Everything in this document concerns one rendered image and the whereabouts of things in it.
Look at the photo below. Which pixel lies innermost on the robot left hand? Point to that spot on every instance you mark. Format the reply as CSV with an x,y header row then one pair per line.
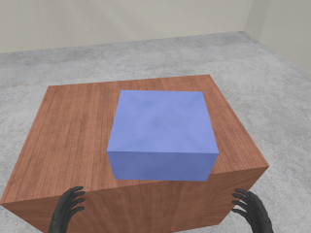
x,y
62,212

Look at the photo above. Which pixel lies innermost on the pedestal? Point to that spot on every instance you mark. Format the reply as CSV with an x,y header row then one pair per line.
x,y
66,147

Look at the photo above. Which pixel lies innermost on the carton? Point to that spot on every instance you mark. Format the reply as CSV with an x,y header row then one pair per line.
x,y
162,135

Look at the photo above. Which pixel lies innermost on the robot right hand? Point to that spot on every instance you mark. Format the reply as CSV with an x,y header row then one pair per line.
x,y
256,214

